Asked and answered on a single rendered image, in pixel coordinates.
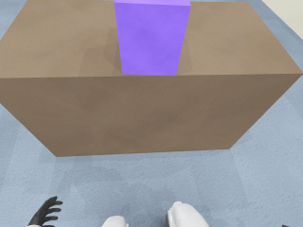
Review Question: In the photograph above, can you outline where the pedestal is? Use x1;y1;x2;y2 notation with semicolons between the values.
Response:
0;0;303;157

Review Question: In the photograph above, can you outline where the robot thigh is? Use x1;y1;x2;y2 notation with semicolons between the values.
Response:
101;216;129;227
168;203;209;227

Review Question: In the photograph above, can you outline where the robot left hand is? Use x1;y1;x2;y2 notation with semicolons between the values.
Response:
28;196;63;227

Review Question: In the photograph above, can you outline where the carton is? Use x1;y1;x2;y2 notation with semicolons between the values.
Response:
114;0;191;76

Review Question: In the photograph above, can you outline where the robot right thigh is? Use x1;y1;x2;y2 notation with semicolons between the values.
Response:
168;203;209;227

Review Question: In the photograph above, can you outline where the robot left thigh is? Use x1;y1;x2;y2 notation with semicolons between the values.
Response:
101;216;129;227

